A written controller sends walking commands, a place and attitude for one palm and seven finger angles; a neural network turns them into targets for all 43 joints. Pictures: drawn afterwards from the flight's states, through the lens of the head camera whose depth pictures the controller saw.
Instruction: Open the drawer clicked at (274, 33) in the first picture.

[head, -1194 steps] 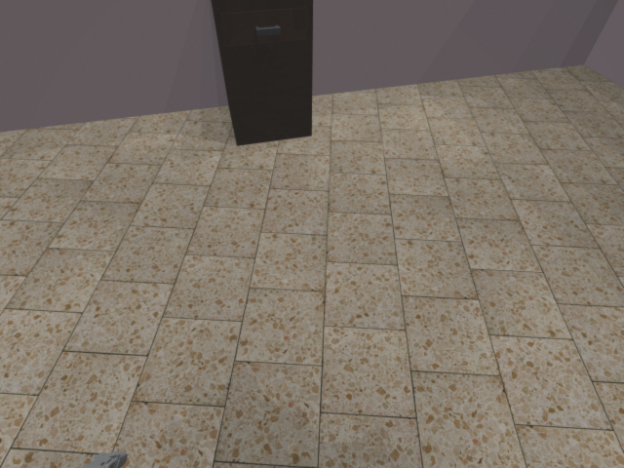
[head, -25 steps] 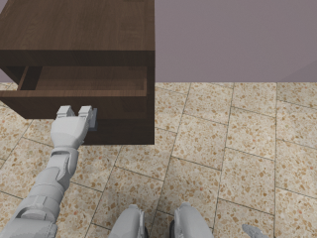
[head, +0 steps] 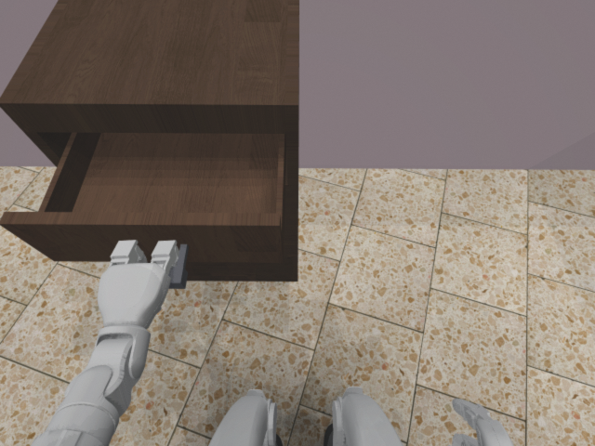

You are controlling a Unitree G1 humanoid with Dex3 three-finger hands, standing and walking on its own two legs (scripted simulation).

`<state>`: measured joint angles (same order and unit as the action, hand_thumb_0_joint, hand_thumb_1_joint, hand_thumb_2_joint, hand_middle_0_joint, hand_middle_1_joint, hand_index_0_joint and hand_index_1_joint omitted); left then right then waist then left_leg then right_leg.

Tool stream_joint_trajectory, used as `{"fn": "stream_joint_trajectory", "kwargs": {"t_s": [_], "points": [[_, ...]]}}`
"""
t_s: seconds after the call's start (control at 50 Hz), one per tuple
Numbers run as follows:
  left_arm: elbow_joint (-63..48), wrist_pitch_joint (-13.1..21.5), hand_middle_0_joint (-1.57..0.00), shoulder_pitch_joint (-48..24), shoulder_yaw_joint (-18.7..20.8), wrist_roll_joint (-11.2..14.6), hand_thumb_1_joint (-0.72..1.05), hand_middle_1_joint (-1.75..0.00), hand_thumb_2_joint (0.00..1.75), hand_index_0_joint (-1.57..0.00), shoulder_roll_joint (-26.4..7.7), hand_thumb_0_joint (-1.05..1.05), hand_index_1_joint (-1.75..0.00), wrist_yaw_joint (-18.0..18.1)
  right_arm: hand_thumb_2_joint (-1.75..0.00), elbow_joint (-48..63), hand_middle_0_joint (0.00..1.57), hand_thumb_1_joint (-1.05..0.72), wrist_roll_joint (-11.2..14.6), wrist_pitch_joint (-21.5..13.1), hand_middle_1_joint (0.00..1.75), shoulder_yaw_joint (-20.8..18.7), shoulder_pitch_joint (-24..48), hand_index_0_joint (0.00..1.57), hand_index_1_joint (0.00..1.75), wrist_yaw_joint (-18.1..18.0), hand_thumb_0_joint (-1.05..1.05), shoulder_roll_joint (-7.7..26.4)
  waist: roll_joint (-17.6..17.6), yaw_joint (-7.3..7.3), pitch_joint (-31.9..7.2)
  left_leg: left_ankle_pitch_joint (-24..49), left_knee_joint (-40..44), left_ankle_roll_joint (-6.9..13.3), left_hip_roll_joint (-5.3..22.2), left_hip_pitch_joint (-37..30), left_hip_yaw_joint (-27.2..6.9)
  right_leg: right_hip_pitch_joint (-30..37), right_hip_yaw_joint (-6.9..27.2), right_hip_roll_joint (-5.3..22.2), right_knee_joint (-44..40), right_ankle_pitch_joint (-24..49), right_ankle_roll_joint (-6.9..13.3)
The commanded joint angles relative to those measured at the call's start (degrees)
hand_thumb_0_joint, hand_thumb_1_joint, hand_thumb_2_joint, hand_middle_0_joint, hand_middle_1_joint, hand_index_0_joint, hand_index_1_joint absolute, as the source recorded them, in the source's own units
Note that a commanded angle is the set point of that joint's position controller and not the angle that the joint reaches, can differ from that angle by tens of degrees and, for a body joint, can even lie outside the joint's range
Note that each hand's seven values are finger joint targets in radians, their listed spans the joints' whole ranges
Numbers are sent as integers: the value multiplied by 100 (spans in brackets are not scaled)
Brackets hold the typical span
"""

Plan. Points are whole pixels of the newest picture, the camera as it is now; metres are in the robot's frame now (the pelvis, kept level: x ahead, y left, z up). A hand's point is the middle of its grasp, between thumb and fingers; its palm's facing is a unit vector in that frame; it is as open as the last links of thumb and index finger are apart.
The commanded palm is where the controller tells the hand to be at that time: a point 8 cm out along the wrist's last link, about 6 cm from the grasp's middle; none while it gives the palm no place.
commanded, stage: pull the drawer open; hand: left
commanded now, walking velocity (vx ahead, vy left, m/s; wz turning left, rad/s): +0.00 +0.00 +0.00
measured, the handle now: (151, 263) +0.37 +0.24 -0.05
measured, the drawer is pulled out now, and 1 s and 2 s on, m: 0.17 0.28 0.30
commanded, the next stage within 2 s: open the thumb to release the handle in 1.26 s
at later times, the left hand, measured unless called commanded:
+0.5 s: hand (144, 333) +0.27 +0.23 -0.07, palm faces -0.07 -0.05 -1.00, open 5.8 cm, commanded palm +0.25 +0.23 -0.02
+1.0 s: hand (134, 386) +0.20 +0.23 -0.07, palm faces -0.11 -0.08 -0.99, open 5.9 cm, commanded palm +0.18 +0.23 -0.02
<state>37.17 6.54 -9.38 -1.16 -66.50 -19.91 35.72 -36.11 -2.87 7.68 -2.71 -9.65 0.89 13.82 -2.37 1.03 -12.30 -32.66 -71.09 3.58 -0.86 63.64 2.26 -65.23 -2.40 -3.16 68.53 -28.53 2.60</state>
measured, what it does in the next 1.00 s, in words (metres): stands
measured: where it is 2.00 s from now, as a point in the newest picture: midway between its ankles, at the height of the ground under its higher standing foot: outside the picture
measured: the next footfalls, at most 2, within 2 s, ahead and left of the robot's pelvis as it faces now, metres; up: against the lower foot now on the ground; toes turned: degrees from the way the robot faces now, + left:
none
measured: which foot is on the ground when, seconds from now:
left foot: down 0.00-1.00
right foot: down 0.00-1.00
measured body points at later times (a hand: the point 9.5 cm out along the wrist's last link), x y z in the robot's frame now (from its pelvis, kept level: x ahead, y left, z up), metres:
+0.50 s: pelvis +0.00 +0.00 +0.00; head +0.11 -0.01 +0.44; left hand +0.27 +0.23 -0.02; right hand +0.17 -0.25 -0.13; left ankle +0.00 +0.08 -0.63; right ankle +0.03 -0.10 -0.63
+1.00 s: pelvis +0.01 -0.01 -0.01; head +0.12 -0.02 +0.43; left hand +0.20 +0.23 -0.02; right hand +0.21 -0.24 -0.12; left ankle +0.00 +0.08 -0.63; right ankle +0.03 -0.10 -0.63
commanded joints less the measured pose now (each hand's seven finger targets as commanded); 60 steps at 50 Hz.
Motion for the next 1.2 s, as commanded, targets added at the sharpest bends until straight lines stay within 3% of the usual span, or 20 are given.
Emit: {"fn": "stream_joint_trajectory", "kwargs": {"t_s": [0.0,0.08,0.12,0.18,0.2,0.24,0.3,0.36,0.46,0.5,0.56,0.6,0.68,0.7,0.74,0.8,0.88,1.1,1.12,1.18], "points": [[-1236,-50,-40,-486,569,189,90,-135,90,-40,-943,0,-135,290,-90,668,20,-90,-2,-197,30,-284,-115,20,30,-53,0,796,-22,-102,-2213,2237,943,-118,1,-1588,-439,1461,153,8,-753,1712,79],[-1310,-72,-40,-316,483,174,90,-135,90,-40,-872,0,-135,300,-90,698,20,-90,9,-236,30,-269,-10,20,30,-65,0,768,121,-69,-1988,1904,927,-111,-21,-1434,-386,1434,181,18,-820,1480,62],[-1434,-87,-40,-271,405,154,90,-135,90,-40,-795,0,-135,308,-90,730,20,-90,11,-249,30,-265,19,20,30,-70,0,765,-114,-89,-2015,1968,944,-128,-9,-1585,-436,1311,128,21,-771,1417,88],[-1543,-117,-40,-107,348,156,90,-135,90,-40,-730,0,-135,311,-90,767,20,-90,6,-265,30,-259,81,20,30,-65,0,756,10,-76,-2003,1907,934,-129,-17,-1572,-416,1312,140,30,-807,1371,73],[-1629,-110,-40,-20,461,172,90,-135,90,-40,-823,0,-135,313,-90,784,20,-90,-3,-267,30,-246,93,20,30,-73,0,763,-50,-133,-2046,1953,949,-123,-10,-1585,-419,1344,141,29,-791,1390,90],[-1681,-137,-40,70,322,185,90,-135,90,-40,-699,0,-135,288,-90,809,20,-90,8,-272,30,-241,121,20,30,-78,0,746,64,-87,-1997,1889,921,-112,-30,-1519,-392,1384,149,34,-813,1400,68],[-1770,-127,-40,199,494,166,90,-135,90,-40,-892,0,-135,281,-90,830,20,-90,-2,-292,30,-217,198,20,30,-103,0,758,-30,-171,-1962,1878,939,-114,-20,-1513,-405,1357,174,37,-799,1361,99],[-1863,-149,-40,627,444,222,90,-135,90,-40,-755,0,-135,268,-90,871,20,-90,7,-310,30,-230,202,20,30,-97,0,721,134,-187,-2005,1903,906,-107,-44,-1491,-357,1544,192,30,-812,1509,90],[-2049,-146,-40,1054,391,252,90,-135,90,-40,-645,0,-135,240,-90,948,20,-90,5,-339,30,-216,285,20,30,-91,0,706,115,-180,-1850,1810,895,-108,-41,-1453,-346,1486,199,37,-835,1438,94],[-2068,-144,-40,1206,573,247,90,-135,90,-40,-812,0,-135,245,-90,963,20,-90,-6,-343,30,-186,328,20,30,-107,0,718,167,-250,-1887,1835,898,-102,-49,-1336,-350,1545,220,38,-793,1472,99],[-2154,-108,-40,1514,595,274,90,-135,90,-40,-786,0,-135,239,-90,968,20,-90,-2,-374,30,-201,335,20,30,-110,0,687,200,-267,-1808,1740,826,-95,-75,-1247,-284,1638,291,45,-829,1532,94],[-2345,-61,-40,1803,728,232,90,-135,90,-40,-902,0,-135,268,-90,1043,20,-90,-20,-371,30,-154,379,20,30,-105,0,684,80,-347,-1999,1941,822,-108,-71,-1302,-314,1639,282,42,-694,1677,117],[-2589,-70,-40,2377,630,286,90,-135,90,-40,-731,0,-135,245,-90,1101,20,-90,-27,-387,30,-161,437,20,30,-58,0,657,146,-323,-1830,1938,795,-118,-79,-1299,-292,1632,312,38,-742,1762,111],[-2683,-27,-40,2471,822,287,90,-135,90,-40,-885,0,-135,272,-90,1135,20,-90,-35,-394,30,-127,460,20,30,-71,0,656,121,-369,-1847,2030,795,-115,-63,-1316,-319,1611,310,32,-684,1831,137],[-2810,1,-40,2867,711,306,90,-135,90,-40,-735,0,-135,260,-90,1175,20,-90,-55,-414,30,-134,470,20,30,-53,0,628,115,-396,-1878,2036,777,-126,-85,-1317,-289,1686,308,42,-665,1912,128],[-2967,77,-40,3077,896,299,90,-135,90,-40,-864,0,-135,282,-90,1201,20,-90,-82,-440,30,-98,536,20,30,-65,0,605,175,-390,-1760,2045,726,-123,-77,-1255,-314,1614,345,44,-629,2000,147],[-3286,165,-40,3601,824,253,90,-135,90,-40,-742,0,-135,306,-90,1267,20,-90,-127,-470,30,-113,571,20,30,-25,0,578,17,-437,-1800,2145,660,-158,-91,-1372,-310,1503,332,45,-550,2021,159],[-3676,466,-40,3831,1021,237,90,-135,90,-40,-859,0,-135,275,-90,1382,20,-90,-187,-530,30,-47,737,20,30,-68,0,514,20,-419,-1652,1724,415,-133,-106,-1127,-357,1015,315,84,-415,1445,159],[-3667,490,-40,3972,1043,222,90,-135,90,-40,-876,0,-135,265,-90,1403,20,-90,-179,-525,30,-48,696,20,30,-55,0,516,-4,-503,-1750,1740,434,-159,-127,-1164,-352,975,310,73,-368,1318,151],[-3812,453,-40,4358,938,324,90,-135,90,-40,-766,0,-135,193,-90,1486,20,-90,-160,-507,30,-57,736,20,30,-21,0,494,16,-554,-1761,1733,452,-156,-133,-1176,-325,1129,310,68,-431,1373,158]]}}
